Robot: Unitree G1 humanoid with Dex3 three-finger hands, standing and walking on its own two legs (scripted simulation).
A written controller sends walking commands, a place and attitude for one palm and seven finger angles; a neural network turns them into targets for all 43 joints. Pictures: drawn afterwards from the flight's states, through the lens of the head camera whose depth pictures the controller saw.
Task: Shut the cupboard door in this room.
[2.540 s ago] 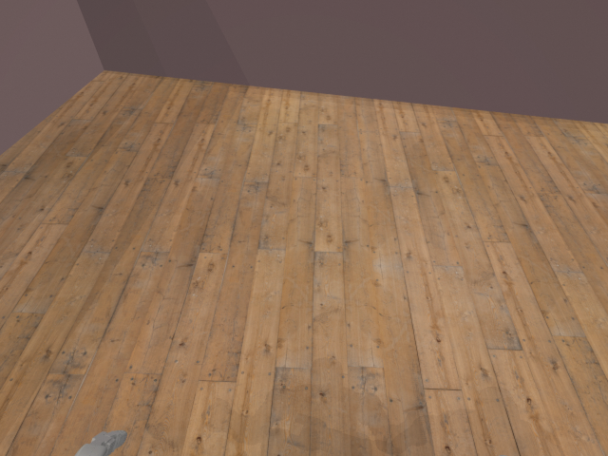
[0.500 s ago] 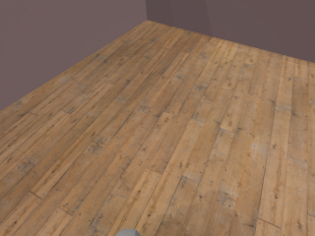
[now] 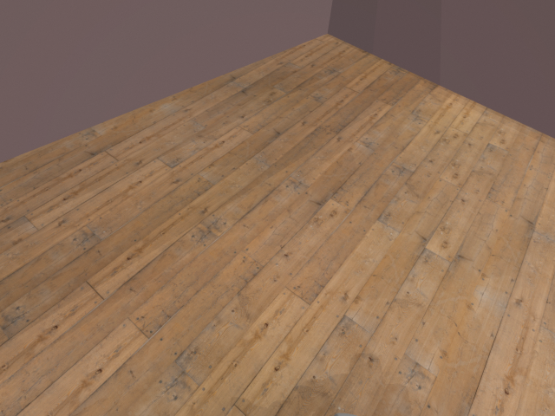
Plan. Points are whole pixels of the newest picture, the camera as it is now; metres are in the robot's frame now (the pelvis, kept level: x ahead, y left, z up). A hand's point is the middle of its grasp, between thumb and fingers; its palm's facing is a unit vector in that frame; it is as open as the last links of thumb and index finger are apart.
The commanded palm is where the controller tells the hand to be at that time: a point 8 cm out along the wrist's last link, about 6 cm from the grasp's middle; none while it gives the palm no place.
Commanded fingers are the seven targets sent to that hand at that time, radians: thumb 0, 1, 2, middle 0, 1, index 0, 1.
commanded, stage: turn or walk to find it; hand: left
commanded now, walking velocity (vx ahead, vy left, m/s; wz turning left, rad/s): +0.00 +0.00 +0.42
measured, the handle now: out of the picture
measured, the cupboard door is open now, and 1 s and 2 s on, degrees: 88 88 88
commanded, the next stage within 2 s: none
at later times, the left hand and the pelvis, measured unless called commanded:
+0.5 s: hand out of the picture -0.01 +0.15 -0.15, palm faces +0.25 -0.93 -0.26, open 7.3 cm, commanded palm none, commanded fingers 0.00 0.90 0.90 -0.20 -0.30 -0.20 -0.30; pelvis -0.04 -0.05 +0.00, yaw +14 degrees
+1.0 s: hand out of the picture -0.11 +0.22 -0.17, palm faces +0.45 -0.86 -0.24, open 7.4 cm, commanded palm none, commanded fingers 0.00 0.90 0.90 -0.20 -0.30 -0.20 -0.30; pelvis -0.08 +0.00 +0.00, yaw +24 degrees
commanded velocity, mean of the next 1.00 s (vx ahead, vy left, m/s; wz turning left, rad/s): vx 0.00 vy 0.00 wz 0.42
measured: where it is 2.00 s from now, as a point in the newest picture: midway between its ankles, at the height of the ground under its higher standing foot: outside the picture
